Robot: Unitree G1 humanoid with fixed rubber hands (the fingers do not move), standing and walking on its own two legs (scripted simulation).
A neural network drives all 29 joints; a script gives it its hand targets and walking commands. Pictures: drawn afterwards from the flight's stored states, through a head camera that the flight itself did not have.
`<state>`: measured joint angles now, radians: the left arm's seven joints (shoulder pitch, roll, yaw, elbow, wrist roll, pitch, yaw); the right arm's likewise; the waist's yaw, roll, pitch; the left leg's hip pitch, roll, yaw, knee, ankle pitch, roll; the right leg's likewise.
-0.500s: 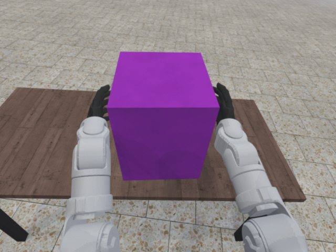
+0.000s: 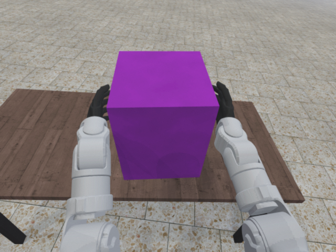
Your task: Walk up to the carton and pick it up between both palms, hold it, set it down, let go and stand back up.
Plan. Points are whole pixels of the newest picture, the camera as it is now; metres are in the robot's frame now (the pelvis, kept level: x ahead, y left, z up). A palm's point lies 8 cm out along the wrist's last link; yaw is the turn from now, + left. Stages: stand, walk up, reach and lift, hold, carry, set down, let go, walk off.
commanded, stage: hold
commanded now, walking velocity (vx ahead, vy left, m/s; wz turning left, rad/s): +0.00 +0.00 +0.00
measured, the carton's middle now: (161, 116) +0.40 +0.01 +0.13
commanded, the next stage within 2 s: set down in 0.18 s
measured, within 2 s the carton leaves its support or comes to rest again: neither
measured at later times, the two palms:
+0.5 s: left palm (94, 112) +0.37 +0.16 +0.17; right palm (221, 109) +0.37 -0.13 +0.18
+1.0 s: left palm (109, 125) +0.38 +0.14 +0.12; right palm (222, 119) +0.39 -0.15 +0.13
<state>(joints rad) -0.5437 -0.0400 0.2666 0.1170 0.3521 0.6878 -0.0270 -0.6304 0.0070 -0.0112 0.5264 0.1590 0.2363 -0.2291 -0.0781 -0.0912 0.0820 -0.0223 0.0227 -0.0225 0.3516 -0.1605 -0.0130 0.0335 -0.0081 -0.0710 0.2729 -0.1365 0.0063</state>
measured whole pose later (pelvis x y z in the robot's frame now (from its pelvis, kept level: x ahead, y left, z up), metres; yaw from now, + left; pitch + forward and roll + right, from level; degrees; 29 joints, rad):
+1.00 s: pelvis +0.03 -0.02 +0.00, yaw +0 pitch -5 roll -1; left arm -0.43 -0.11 0.24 0.22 0.34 0.38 0.04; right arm -0.53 -0.01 -0.04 0.64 0.05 -0.12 -0.16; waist -0.02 -0.06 0.06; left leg -0.05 0.04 -0.03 0.32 -0.18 -0.03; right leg 0.00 0.01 -0.08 0.26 -0.16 -0.01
